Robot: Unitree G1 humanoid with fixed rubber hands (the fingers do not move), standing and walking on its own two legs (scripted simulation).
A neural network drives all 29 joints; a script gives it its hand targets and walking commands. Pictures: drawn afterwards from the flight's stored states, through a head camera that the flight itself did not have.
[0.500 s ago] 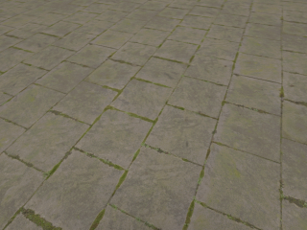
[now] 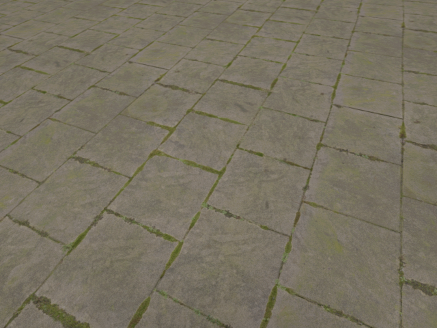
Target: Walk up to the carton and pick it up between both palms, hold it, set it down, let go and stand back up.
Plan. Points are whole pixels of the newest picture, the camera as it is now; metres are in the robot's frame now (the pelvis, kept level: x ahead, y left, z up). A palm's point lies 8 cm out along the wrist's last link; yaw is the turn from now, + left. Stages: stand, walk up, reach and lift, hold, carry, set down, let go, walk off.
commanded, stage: stand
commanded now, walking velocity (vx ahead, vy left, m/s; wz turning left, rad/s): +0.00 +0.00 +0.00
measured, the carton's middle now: out of the picture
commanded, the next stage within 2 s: walk up in 0.58 s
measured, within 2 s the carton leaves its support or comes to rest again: neither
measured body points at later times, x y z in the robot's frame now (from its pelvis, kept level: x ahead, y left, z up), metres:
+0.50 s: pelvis +0.00 +0.00 +0.00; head +0.01 +0.00 +0.45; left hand +0.07 +0.31 -0.13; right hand +0.07 -0.30 -0.13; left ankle +0.00 +0.13 -0.75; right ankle +0.00 -0.12 -0.75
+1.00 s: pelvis +0.00 -0.02 -0.01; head +0.02 -0.03 +0.44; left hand +0.13 +0.29 -0.11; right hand +0.07 -0.36 -0.12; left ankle +0.00 +0.13 -0.75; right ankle -0.01 -0.15 -0.70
